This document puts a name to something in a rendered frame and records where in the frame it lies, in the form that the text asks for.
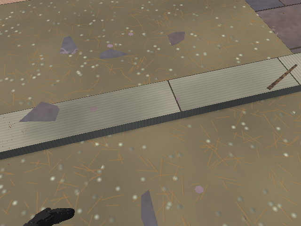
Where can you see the left robot hand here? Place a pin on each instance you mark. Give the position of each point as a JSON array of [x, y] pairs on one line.
[[49, 217]]

